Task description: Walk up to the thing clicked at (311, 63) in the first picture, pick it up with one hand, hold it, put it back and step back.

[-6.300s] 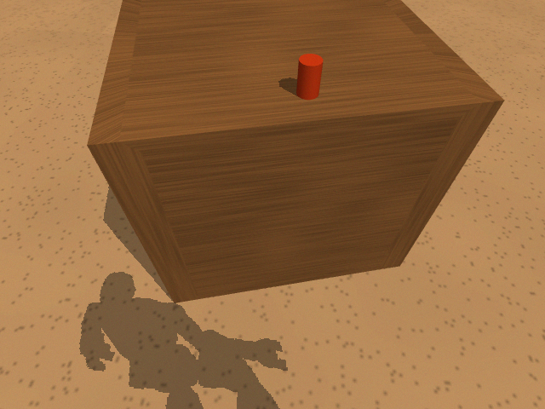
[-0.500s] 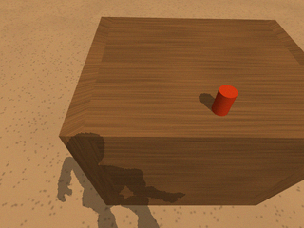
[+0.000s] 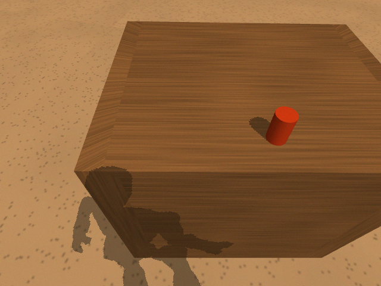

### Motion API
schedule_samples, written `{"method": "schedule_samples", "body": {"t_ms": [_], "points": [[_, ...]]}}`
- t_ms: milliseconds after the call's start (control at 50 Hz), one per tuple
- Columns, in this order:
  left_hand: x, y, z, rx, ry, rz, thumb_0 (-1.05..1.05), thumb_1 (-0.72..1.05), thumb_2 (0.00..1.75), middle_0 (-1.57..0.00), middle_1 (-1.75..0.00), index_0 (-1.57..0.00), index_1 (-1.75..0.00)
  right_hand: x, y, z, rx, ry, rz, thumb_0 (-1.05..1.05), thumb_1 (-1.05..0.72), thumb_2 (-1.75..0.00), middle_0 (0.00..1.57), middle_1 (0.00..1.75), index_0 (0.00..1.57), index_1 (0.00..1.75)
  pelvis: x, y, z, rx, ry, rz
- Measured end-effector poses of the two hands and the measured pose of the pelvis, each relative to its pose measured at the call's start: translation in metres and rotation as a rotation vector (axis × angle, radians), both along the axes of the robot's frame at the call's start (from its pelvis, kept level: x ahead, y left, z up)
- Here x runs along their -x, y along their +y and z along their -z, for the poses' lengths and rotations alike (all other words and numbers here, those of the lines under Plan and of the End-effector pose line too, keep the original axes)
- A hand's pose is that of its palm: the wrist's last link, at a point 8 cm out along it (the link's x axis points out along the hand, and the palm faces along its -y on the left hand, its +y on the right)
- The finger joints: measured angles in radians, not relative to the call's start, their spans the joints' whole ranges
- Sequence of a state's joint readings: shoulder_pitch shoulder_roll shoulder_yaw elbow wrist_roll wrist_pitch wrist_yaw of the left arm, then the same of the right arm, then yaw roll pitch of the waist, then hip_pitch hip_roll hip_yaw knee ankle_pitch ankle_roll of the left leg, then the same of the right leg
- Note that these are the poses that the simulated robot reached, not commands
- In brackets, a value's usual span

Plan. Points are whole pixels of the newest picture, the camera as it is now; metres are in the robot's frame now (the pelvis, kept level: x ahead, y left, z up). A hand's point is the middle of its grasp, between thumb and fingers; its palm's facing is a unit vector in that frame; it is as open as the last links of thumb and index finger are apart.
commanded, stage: stand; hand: right
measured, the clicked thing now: (281, 126) +0.44 -0.21 +0.06
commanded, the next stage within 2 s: rise first in 0.12 s
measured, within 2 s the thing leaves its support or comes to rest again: neither
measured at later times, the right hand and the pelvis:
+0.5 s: hand (300, 259) +0.18 -0.25 -0.11, palm faces +0.20 +0.93 -0.30, open 11.7 cm; pelvis +0.00 +0.00 -0.01, yaw +0 degrees
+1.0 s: hand (334, 234) +0.20 -0.26 +0.03, palm faces +0.30 +0.88 -0.36, open 17.4 cm; pelvis +0.01 +0.00 -0.01, yaw -1 degrees
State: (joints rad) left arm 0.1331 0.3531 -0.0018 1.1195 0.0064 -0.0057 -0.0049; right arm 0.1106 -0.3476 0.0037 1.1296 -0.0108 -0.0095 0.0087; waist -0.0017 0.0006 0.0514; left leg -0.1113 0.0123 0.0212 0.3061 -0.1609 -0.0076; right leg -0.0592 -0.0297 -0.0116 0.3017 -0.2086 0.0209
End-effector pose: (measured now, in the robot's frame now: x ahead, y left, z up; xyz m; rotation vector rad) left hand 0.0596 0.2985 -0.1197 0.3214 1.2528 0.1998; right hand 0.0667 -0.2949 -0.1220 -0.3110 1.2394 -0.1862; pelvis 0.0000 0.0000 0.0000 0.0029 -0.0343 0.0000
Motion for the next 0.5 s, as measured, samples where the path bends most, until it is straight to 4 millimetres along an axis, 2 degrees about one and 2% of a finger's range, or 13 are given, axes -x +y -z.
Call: {"method": "schedule_samples", "body": {"t_ms": [260,340,420,500], "points": [[-0.006,-0.004,0.001,0.006,-0.017,-0.009,0.00,0.90,0.89,-0.19,-0.30,-0.19,-0.29,-0.004,-0.002,0.000,0.000,-0.007,0.011,0.01,-0.90,-0.89,0.19,0.30,0.20,0.29,-0.002,-0.002,0.001,0.001,0.017,0.000],[-0.041,-0.014,-0.004,0.022,-0.195,-0.034,0.01,0.80,0.79,-0.13,-0.22,-0.13,-0.21,-0.038,0.007,-0.005,-0.016,-0.191,0.049,0.01,-0.80,-0.80,0.14,0.22,0.15,0.22,0.006,-0.002,0.005,0.003,0.032,0.000],[-0.077,-0.020,-0.012,0.018,-0.322,-0.043,0.01,0.62,0.60,-0.09,-0.14,-0.08,-0.14,-0.074,0.008,-0.017,-0.007,-0.338,0.081,0.01,-0.62,-0.61,0.11,0.14,0.11,0.14,0.009,-0.002,0.007,0.004,0.065,0.003],[-0.097,-0.024,-0.021,0.023,-0.389,-0.050,0.00,0.43,0.41,-0.06,-0.09,-0.07,-0.09,-0.093,0.003,-0.038,0.013,-0.457,0.087,0.01,-0.42,-0.42,0.09,0.09,0.08,0.09,0.003,-0.002,0.007,0.002,0.084,0.003]]}}
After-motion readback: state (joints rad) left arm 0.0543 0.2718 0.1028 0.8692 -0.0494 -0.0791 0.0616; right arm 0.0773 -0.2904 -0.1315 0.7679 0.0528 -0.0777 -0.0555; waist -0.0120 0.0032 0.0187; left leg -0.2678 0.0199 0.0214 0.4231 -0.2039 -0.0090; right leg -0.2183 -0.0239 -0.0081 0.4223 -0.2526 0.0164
